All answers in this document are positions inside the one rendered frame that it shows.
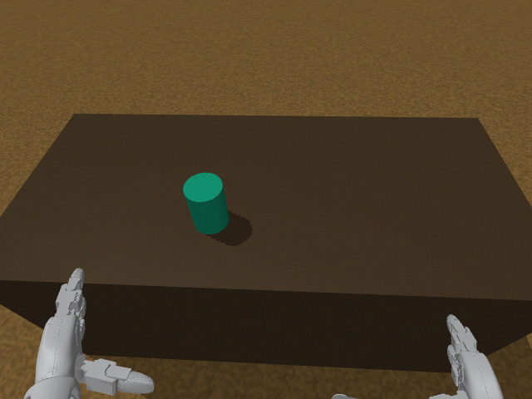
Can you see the right robot hand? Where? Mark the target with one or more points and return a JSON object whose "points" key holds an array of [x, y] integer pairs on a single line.
{"points": [[470, 370]]}

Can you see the left robot hand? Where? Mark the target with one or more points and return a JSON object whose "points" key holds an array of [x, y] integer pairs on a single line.
{"points": [[60, 351]]}

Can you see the left robot arm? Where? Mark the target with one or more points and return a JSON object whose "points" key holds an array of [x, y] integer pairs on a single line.
{"points": [[55, 388]]}

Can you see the can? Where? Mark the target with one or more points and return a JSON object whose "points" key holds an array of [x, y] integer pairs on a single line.
{"points": [[205, 197]]}

